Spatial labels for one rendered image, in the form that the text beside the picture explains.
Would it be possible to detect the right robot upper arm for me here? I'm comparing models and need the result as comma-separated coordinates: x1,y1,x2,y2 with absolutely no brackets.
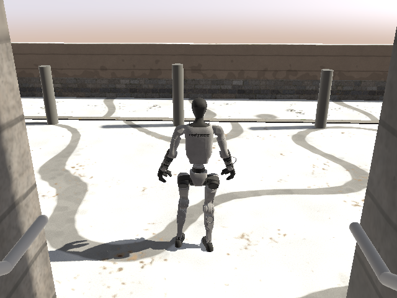
212,125,230,159

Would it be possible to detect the robot torso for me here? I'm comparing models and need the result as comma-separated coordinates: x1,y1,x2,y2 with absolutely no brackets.
185,122,213,186

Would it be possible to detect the robot left hand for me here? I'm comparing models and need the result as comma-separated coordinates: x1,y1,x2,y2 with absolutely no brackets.
158,168,172,183

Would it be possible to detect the left robot forearm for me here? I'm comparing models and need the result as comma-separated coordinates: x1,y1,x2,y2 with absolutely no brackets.
160,149,173,172

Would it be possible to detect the left robot upper arm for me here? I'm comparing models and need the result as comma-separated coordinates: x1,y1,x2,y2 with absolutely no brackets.
167,125,186,159

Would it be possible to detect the robot right hand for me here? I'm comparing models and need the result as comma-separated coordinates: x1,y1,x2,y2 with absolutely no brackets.
221,168,235,180

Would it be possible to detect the right robot forearm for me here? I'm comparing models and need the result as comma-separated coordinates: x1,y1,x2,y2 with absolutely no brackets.
223,149,234,171

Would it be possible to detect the left robot foot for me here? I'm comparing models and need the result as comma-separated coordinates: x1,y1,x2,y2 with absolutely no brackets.
175,233,185,248

